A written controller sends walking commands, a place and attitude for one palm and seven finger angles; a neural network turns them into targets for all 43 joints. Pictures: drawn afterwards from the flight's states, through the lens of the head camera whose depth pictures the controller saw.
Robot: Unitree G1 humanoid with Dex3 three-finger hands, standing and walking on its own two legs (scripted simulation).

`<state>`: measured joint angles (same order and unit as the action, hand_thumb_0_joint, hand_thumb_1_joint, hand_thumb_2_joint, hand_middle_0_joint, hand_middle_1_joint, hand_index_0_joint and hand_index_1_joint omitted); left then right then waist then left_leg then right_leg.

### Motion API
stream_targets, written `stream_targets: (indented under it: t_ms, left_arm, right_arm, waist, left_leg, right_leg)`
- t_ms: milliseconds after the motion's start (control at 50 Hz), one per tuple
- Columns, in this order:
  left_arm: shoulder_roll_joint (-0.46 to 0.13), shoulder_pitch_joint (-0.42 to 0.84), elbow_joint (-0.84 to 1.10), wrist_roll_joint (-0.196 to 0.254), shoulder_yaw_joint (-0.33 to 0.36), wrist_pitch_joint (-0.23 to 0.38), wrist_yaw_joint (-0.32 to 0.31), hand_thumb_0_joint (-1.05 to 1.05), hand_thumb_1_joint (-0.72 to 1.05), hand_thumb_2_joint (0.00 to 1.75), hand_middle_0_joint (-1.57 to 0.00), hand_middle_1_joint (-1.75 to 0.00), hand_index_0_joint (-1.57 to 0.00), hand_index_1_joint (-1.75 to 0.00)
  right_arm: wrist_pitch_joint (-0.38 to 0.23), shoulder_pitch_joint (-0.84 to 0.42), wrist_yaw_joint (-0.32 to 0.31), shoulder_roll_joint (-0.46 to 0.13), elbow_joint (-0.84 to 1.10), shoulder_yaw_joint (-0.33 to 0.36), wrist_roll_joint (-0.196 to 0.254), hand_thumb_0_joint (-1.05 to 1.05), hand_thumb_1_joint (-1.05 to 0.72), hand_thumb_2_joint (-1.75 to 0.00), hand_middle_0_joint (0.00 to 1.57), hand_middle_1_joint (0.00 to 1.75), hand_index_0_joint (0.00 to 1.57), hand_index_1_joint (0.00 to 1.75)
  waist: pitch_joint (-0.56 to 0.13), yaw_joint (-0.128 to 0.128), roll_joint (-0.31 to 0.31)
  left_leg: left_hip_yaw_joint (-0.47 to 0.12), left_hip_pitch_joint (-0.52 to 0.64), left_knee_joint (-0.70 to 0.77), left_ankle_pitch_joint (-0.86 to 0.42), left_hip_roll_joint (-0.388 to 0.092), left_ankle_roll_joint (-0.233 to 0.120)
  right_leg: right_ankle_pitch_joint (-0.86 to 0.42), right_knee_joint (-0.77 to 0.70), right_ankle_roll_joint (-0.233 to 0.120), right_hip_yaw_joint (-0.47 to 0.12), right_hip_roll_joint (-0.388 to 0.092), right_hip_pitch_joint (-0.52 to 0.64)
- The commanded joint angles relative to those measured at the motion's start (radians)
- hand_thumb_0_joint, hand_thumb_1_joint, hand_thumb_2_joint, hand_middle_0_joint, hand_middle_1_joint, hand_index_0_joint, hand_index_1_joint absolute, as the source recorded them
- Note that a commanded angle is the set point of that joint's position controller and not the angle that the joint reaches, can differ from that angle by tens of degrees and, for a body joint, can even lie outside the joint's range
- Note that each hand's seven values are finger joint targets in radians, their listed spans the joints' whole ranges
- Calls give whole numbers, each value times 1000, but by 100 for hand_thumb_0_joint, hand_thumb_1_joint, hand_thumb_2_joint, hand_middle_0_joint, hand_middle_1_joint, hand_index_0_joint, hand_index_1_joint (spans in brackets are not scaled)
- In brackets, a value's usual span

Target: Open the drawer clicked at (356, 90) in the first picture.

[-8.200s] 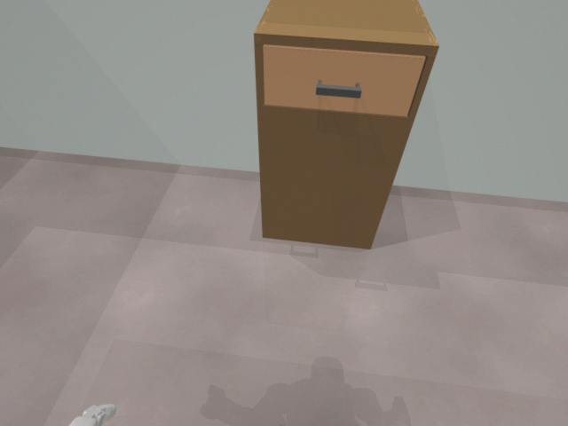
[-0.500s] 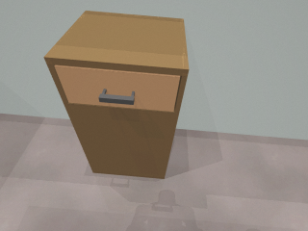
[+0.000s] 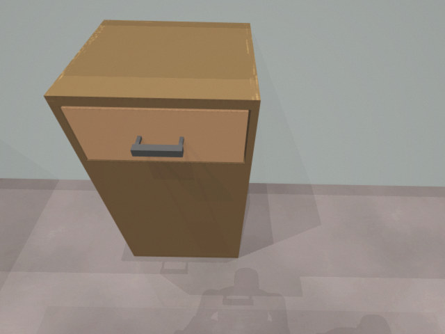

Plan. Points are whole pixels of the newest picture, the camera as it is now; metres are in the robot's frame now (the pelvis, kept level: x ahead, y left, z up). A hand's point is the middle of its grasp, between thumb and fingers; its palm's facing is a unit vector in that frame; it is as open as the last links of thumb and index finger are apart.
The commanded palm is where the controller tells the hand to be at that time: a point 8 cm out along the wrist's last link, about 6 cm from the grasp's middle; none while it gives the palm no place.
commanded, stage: come to a stop and stand still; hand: left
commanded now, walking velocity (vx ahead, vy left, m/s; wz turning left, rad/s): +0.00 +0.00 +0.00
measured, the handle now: (159, 145) +0.54 +0.20 -0.01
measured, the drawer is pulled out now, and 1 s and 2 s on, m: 0.00 0.00 0.00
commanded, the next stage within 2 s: look again from close up in 0.08 s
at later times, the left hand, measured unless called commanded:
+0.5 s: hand out of the picture -0.04 +0.16 -0.19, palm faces +0.03 -0.99 -0.17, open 7.3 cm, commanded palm none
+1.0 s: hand out of the picture -0.10 +0.14 -0.18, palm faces +0.07 -0.99 -0.15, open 7.4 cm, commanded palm none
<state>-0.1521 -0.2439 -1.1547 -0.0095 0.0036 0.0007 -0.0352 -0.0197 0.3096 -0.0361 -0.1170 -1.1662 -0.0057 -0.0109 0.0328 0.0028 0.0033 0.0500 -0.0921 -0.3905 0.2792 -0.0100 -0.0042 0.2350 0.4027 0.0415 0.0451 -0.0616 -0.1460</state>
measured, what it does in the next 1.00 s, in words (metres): shifts its weight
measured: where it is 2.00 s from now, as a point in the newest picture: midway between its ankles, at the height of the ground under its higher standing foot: outside the picture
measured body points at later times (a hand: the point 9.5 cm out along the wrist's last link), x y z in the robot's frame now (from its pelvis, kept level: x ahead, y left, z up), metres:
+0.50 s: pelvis -0.04 +0.00 -0.01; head -0.06 +0.00 +0.44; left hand -0.04 +0.21 -0.17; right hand -0.02 -0.23 -0.16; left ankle -0.04 +0.11 -0.74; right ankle -0.01 -0.14 -0.74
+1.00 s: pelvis -0.05 -0.02 -0.01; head -0.06 -0.02 +0.44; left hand -0.10 +0.20 -0.17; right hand -0.10 -0.23 -0.17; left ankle -0.05 +0.11 -0.74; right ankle -0.02 -0.14 -0.74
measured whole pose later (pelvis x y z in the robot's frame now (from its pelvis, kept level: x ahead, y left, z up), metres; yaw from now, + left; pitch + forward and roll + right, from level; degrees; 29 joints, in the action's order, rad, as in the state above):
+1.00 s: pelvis -0.05 -0.02 -0.01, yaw +1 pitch -1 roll +0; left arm -0.13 -0.41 -1.08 -0.03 0.03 -0.01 0.00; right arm 0.01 0.40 -0.01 -0.14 -1.09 0.01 -0.04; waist -0.01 0.01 0.00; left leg 0.02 -0.26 -0.56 0.35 -0.03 -0.01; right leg 0.39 0.59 -0.02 0.04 -0.03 -0.31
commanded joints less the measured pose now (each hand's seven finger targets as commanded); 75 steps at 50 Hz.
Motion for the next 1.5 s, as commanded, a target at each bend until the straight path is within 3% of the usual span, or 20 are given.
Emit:
stream_targets:
  t_ms: [0, 140, 160, 180, 240, 300, 440, 860, 1000, 1040, 1080, 1100, 1120, 1200, 1260, 1300, 1340, 1360, 1400, 1480]
  left_arm:
    - [-74, -83, 16, 2, 16, 8, -6, 0, 90, 90, -20, -30, -20, -30]
    - [-68, -97, 10, 2, 13, 11, -6, 0, 90, 90, -20, -30, -20, -30]
    - [-112, -149, 0, -11, 6, 43, -45, 0, 90, 90, -20, -30, -20, -30]
    - [-146, -139, 16, -10, 12, 56, -33, 0, 90, 90, -20, -30, -20, -30]
    - [-99, -118, 47, 0, 4, 46, -22, 0, 90, 90, -20, -30, -20, -30]
    - [-90, -98, 67, -4, 4, 27, -13, 0, 90, 90, -20, -30, -20, -30]
    - [-90, -111, 78, -6, 1, 13, -1, 0, 90, 90, -20, -30, -20, -30]
    - [-72, -202, 110, -17, 37, 6, 19, 0, 90, 90, -20, -30, -20, -30]
    - [-2, -215, 120, -22, 42, 16, 42, 0, 90, 90, -20, -30, -20, -30]
    - [-4, -262, 106, -22, 44, 30, 42, 0, 90, 90, -20, -30, -20, -30]
    - [-87, -344, 73, -18, 64, 44, 28, 0, 90, 90, -20, -30, -20, -30]
    - [-120, -388, 62, -14, 75, 50, 17, 0, 90, 90, -20, -30, -20, -30]
    - [-112, -379, 63, -14, 71, 56, 12, 0, 90, 90, -20, -30, -20, -30]
    - [-81, -238, 92, -26, 61, 63, 5, 0, 90, 90, -20, -30, -20, -30]
    - [-78, -205, 93, -20, 61, 54, 11, 0, 90, 90, -20, -30, -20, -30]
    - [-45, -215, 95, -19, 54, 43, 18, 0, 90, 90, -20, -30, -20, -30]
    - [9, -200, 145, -18, 46, 41, 29, 0, 90, 90, -20, -30, -20, -30]
    - [-12, -147, 174, -25, 52, 40, 35, 0, 90, 90, -20, -30, -20, -30]
    - [-5, -123, 154, -34, 52, 42, 41, 0, 90, 90, -20, -30, -20, -30]
    - [30, -144, 133, -22, 38, 28, 49, 0, 90, 90, -20, -30, -20, -30]
  right_arm:
    - [-10, 70, -12, -107, 26, 21, 3, 0, -90, -90, 20, 30, 20, 30]
    - [-7, 72, -12, -94, 20, 20, 4, 0, -90, -90, 20, 30, 20, 30]
    - [-21, -31, 8, -148, 104, 21, 13, 0, -90, -90, 20, 30, 20, 30]
    - [-12, -18, 15, -119, 141, 17, 11, 0, -90, -90, 20, 30, 20, 30]
    - [-14, 83, 7, -99, 118, 18, 1, 0, -90, -90, 20, 30, 20, 30]
    - [-7, 54, 6, -116, 126, 16, -1, 0, -90, -90, 20, 30, 20, 30]
    - [1, 41, 9, -133, 138, 11, -1, 0, -90, -90, 20, 30, 20, 30]
    - [23, 107, 19, -128, 130, 30, -21, 0, -90, -90, 20, 30, 20, 30]
    - [1, 108, 10, -161, 127, 50, -17, 0, -90, -90, 20, 30, 20, 30]
    - [-7, 82, 11, -142, 135, 46, -14, 0, -90, -90, 20, 30, 20, 30]
    - [-13, 39, 18, -78, 168, 32, -9, 0, -90, -90, 20, 30, 20, 30]
    - [-17, -7, 24, -69, 190, 34, -12, 0, -90, -90, 20, 30, 20, 30]
    - [-22, -32, 29, -81, 199, 39, -13, 0, -90, -90, 20, 30, 20, 30]
    - [-22, 4, 49, -42, 181, 36, -8, 0, -90, -90, 20, 30, 20, 30]
    - [-29, 74, 43, -22, 159, 29, -7, 0, -90, -90, 20, 30, 20, 30]
    - [-41, 185, 29, -71, 114, 36, -8, 0, -90, -90, 20, 30, 20, 30]
    - [-44, 304, 11, -222, 111, 69, -22, 0, -90, -90, 20, 30, 20, 30]
    - [-33, 270, 7, -236, 124, 75, -21, 0, -90, -90, 20, 30, 20, 30]
    - [-44, 165, 8, -159, 145, 53, -23, 0, -90, -90, 20, 30, 20, 30]
    - [-67, 96, 5, -113, 158, 33, -17, 0, -90, -90, 20, 30, 20, 30]
  waist:
    - [20, -14, -4]
    - [52, -13, -10]
    - [75, -36, -68]
    - [33, 8, -61]
    - [-158, 19, -28]
    - [-40, 7, 13]
    - [108, 1, 16]
    - [123, -10, -31]
    - [103, -10, 140]
    - [83, -40, 50]
    - [108, -75, -212]
    - [118, -92, -271]
    - [127, -82, -200]
    - [119, -5, -173]
    - [92, 31, -154]
    - [51, 63, 22]
    - [14, 94, 317]
    - [57, 86, 173]
    - [84, 39, 126]
    - [58, -13, 79]
  left_leg:
    - [-69, -48, 66, -319, -104, -12]
    - [-65, -61, 74, -239, -100, -11]
    - [-31, -164, -144, -323, -103, 17]
    - [-12, -143, -110, -238, -71, 15]
    - [-45, -83, -85, -219, -75, -15]
    - [-64, -124, -67, -241, -94, -19]
    - [-88, -219, 15, -22, -82, -22]
    - [-104, -335, 10, 352, -54, -57]
    - [-254, -311, 137, 474, -173, -120]
    - [-186, -364, 37, 390, -125, -104]
    - [-5, -560, -283, 257, 23, -50]
    - [28, -601, -473, 247, 16, -48]
    - [-18, -610, -583, 245, -15, -51]
    - [-9, -429, -463, 146, -59, -48]
    - [77, -130, -207, -33, -1, -28]
    - [38, 49, -74, 9, -32, -10]
    - [-521, 107, 217, 233, -408, -173]
    - [-545, 41, 239, 288, -452, -246]
    - [-424, -97, 236, 215, -370, -226]
    - [-115, -150, 195, -281, -267, -184]
  right_leg:
    - [-230, -35, -41, -30, -58, 26]
    - [-198, -56, -44, -44, -55, 4]
    - [-586, 1, -50, -96, -107, -23]
    - [-767, 49, -64, -63, -123, 23]
    - [-493, 100, -73, -50, -86, 85]
    - [-205, 66, -69, -36, -52, -4]
    - [5, 8, -64, -53, -37, -80]
    - [396, 3, -87, -90, -16, -161]
    - [186, 214, -81, 40, 69, -155]
    - [195, 113, -93, -31, 38, -47]
    - [381, -104, -181, -354, -148, 77]
    - [377, -225, -244, -519, -271, 70]
    - [333, -247, -281, -541, -293, 39]
    - [125, -204, -243, -282, -216, -113]
    - [167, -135, -187, -135, -128, -272]
    - [217, 47, -156, -80, -66, -350]
    - [345, 523, -88, 49, 70, -555]
    - [303, 658, -100, -13, 13, -584]
    - [178, 763, -98, -41, -21, -567]
    - [33, 627, -55, -8, -35, -423]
